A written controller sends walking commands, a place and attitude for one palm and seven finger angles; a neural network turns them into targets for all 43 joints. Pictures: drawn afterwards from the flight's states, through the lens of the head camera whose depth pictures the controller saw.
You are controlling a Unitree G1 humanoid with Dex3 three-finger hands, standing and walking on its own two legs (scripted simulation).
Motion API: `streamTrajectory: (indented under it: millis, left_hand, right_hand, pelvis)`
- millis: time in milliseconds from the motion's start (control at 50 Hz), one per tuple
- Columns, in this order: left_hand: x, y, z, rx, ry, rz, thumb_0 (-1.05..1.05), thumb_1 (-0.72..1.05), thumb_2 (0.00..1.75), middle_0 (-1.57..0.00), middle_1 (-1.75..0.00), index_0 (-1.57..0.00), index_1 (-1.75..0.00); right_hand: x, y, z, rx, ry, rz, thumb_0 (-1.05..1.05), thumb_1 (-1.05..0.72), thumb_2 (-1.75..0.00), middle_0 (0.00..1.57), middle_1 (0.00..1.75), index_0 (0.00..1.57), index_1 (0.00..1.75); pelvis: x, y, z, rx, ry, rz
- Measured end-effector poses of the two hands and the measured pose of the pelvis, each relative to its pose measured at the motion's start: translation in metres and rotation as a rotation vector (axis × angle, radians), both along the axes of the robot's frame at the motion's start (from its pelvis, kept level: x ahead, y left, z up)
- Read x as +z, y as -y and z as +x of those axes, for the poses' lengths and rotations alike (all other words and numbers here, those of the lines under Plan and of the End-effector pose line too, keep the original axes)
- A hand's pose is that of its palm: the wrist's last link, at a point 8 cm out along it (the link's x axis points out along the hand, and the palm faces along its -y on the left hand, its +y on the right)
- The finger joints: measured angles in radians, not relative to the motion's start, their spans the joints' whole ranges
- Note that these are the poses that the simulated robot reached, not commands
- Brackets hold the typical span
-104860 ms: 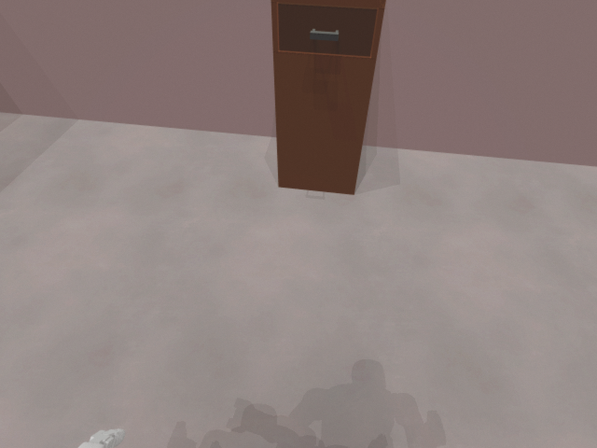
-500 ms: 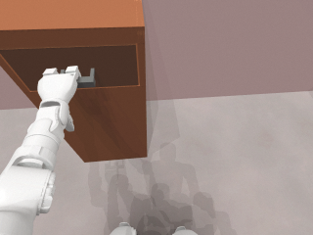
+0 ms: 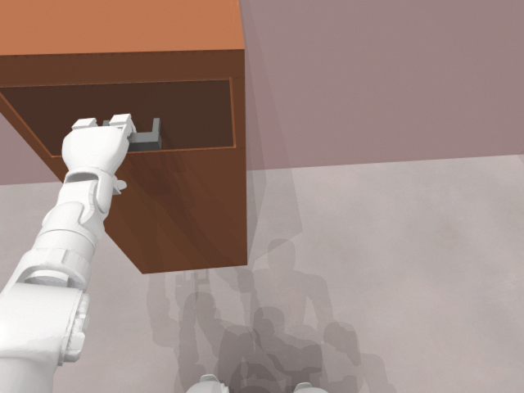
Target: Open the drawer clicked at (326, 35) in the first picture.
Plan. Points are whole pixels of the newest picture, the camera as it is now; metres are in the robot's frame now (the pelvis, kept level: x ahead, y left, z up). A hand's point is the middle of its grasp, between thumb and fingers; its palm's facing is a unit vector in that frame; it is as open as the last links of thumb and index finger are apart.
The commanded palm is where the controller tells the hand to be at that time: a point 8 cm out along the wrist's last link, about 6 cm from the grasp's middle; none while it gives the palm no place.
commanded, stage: close the thumb around the handle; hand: left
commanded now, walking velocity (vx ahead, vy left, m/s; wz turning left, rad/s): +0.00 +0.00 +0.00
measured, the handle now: (130, 133) +0.53 +0.21 +0.05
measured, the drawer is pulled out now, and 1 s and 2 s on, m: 0.00 0.02 0.14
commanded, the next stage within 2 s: pull the drawer open in 0.30 s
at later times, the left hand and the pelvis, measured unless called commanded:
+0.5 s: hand (112, 170) +0.47 +0.24 +0.03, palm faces -0.04 -0.04 -1.00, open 5.9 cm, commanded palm +0.44 +0.23 +0.08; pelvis +0.00 +0.00 +0.00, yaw +0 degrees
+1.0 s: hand (108, 182) +0.45 +0.24 +0.03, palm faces -0.01 -0.04 -1.00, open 5.9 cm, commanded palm +0.43 +0.23 +0.08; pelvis +0.02 +0.01 +0.01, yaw +1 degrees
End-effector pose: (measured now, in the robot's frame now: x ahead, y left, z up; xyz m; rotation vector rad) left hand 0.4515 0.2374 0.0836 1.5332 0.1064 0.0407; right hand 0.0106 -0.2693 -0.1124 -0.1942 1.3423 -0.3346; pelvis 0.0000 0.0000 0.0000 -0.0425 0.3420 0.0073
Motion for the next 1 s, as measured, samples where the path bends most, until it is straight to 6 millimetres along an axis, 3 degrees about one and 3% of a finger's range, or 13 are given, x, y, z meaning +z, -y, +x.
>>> streamTrajectory:
  millis: [240,680,880,1000]
  left_hand:
    - [0.000,0.000,0.000,0.007,-0.001,0.001,0.00,0.72,0.82,-0.40,-1.34,-0.35,-1.32]
    - [-0.001,0.000,-0.005,0.006,0.001,-0.024,0.01,0.75,0.79,-0.38,-1.35,-0.30,-1.34]
    - [-0.004,-0.001,-0.025,-0.008,0.026,-0.039,0.00,0.76,0.80,-0.36,-1.35,-0.29,-1.33]
    - [-0.003,-0.001,-0.025,-0.015,0.031,-0.003,-0.01,0.74,0.82,-0.39,-1.35,-0.30,-1.34]
  right_hand:
    - [0.000,-0.004,0.004,0.005,0.005,0.009,0.00,-0.91,-0.90,0.20,0.30,0.21,0.30]
    - [0.004,-0.004,0.005,-0.026,0.019,0.011,0.01,-0.91,-0.90,0.20,0.30,0.21,0.30]
    - [0.008,-0.008,0.044,-0.007,0.090,0.031,0.01,-0.91,-0.90,0.20,0.30,0.21,0.30]
    - [0.006,-0.008,0.069,0.068,0.112,0.024,0.01,-0.91,-0.90,0.20,0.30,0.21,0.30]
  pelvis:
    - [0.001,-0.002,0.001,0.003,0.004,0.000]
    - [0.004,-0.004,0.007,-0.024,0.016,0.002]
    - [0.010,-0.007,0.021,-0.029,0.037,0.005]
    - [0.007,-0.005,0.017,0.009,0.040,0.005]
